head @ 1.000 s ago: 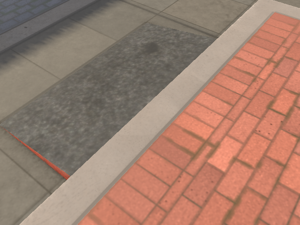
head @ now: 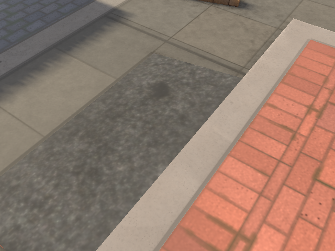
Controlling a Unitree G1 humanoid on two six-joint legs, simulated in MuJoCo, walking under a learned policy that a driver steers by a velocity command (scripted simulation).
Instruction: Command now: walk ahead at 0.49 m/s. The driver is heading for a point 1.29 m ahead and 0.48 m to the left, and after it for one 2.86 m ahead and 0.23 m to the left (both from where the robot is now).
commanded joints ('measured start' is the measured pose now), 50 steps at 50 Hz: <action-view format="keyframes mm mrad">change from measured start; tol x32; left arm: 1 -70 41 6 -59 -5 -2 -4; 50 136 102 32 -70 12 -3 27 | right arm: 1 43 -101 -12 -28 5 -16 -5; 16 188 4 19 -33 50 -2 -25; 36 -458 -55 -5 -254 -28 73 52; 50 -170 -167 -54 -176 14 33 -14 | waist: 1 7 56 73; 16 119 -202 -371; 50 62 23 -51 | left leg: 1 -31 279 -202 -171 176 79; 13 165 295 -216 164 782 56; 17 -549 88 -144 1043 -311 -11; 32 -572 199 -24 553 204 -46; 41 -211 22 92 307 -82 92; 44 442 478 -853 37 -124 328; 50 -51 263 -352 -25 333 171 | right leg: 1 -67 -9 -20 -120 115 23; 11 1 83 -53 -419 20 -3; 14 499 130 -57 -547 22 -61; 16 1043 -374 588 -618 -101 -234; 22 503 -167 133 -816 53 -96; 40 759 -179 -266 -517 829 -61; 42 553 -152 -283 -60 609 -21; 44 -83 124 -59 481 -429 62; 50 77 -22 21 150 -189 78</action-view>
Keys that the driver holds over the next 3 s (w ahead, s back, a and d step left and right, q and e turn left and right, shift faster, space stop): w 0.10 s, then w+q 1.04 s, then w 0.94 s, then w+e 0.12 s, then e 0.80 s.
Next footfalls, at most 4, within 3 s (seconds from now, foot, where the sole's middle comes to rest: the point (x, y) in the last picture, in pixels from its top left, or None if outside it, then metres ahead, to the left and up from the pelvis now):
0.30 right None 0.34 -0.12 -0.78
0.84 left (136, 239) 0.56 0.13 -0.78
1.42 right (131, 165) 0.93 0.17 -0.81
2.00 left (68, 156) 1.03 0.50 -0.86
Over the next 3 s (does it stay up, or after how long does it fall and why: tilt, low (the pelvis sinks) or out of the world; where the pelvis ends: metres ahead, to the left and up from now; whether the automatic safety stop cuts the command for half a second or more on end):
stays up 1.16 0.59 -0.11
